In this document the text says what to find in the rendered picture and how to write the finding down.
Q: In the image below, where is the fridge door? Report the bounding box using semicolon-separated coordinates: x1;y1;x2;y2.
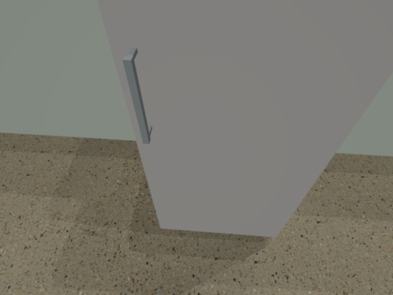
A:
97;0;393;237

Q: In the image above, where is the handle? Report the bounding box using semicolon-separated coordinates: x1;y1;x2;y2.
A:
123;47;152;144

